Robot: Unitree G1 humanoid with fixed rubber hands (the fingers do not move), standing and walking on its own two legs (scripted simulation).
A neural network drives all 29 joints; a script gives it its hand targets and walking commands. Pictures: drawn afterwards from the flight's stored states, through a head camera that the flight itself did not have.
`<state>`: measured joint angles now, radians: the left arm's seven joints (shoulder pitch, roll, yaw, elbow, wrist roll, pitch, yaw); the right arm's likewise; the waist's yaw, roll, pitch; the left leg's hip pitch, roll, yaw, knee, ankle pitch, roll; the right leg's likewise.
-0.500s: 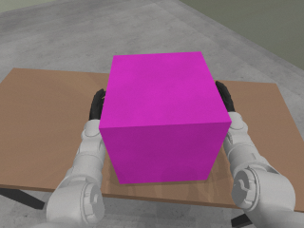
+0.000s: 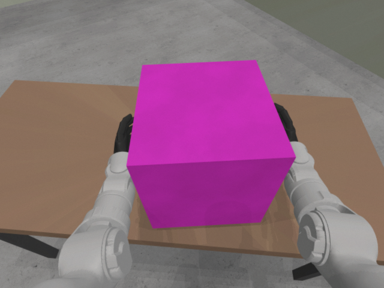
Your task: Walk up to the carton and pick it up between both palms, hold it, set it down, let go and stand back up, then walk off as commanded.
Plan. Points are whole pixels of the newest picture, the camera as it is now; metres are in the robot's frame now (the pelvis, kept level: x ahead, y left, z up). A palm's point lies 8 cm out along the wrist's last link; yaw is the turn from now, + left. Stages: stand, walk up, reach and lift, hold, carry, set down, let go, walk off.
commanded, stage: set down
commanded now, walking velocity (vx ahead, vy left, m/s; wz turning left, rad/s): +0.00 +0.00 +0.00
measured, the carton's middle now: (203, 146) +0.42 +0.01 +0.02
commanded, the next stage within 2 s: none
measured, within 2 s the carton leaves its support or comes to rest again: rests again in 0.10 s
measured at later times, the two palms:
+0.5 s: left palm (119, 165) +0.36 +0.20 +0.02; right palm (293, 146) +0.41 -0.18 +0.05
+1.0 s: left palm (108, 193) +0.30 +0.21 +0.00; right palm (303, 178) +0.35 -0.21 +0.02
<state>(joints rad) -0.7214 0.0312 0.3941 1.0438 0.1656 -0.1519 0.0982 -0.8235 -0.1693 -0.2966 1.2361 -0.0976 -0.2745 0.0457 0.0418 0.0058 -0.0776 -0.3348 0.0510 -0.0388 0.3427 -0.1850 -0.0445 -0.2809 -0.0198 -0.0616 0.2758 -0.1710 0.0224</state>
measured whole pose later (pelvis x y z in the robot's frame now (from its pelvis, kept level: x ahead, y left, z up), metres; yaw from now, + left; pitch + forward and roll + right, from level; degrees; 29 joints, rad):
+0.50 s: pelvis -0.04 +0.00 -0.02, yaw -1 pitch +17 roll -2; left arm -0.81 0.13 0.11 1.25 -0.11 -0.29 0.14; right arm -0.95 -0.32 0.13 1.42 0.37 -0.30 0.04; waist 0.08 0.02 -0.17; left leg -0.63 0.08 -0.04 0.54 -0.21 -0.05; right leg -0.57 0.00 -0.06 0.45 -0.18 0.01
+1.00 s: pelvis -0.05 +0.00 -0.02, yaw -1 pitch +16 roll -2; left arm -0.49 0.13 0.09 0.86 -0.13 -0.21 0.13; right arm -0.64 -0.36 0.15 1.14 0.41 -0.30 0.10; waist 0.08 0.01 -0.17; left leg -0.63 0.08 -0.04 0.56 -0.20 -0.05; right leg -0.57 0.00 -0.06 0.48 -0.18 0.01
